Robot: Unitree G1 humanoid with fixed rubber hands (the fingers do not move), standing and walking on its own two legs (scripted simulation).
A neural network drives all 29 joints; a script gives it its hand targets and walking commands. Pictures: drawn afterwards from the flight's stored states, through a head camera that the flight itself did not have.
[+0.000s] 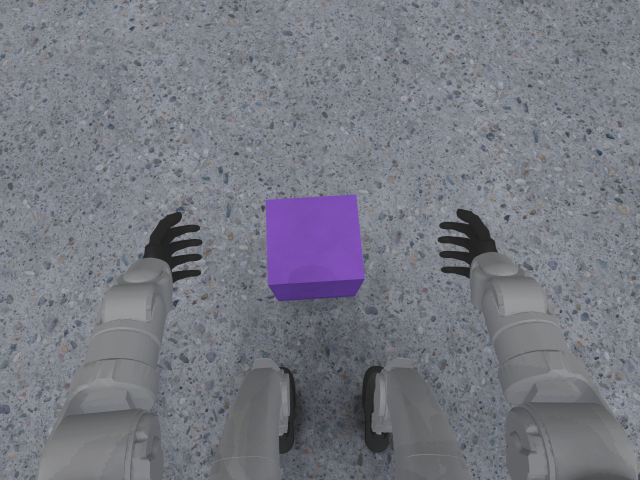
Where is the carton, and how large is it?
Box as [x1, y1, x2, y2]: [266, 194, 364, 300]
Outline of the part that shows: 355,194 266,200 268,285 278,300 350,296 356,293 364,276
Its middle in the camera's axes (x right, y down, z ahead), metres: -0.01 +0.02 +1.01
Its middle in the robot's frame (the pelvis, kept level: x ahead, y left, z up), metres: +0.52 +0.03 -0.57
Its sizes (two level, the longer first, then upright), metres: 0.216 0.205 0.241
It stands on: the floor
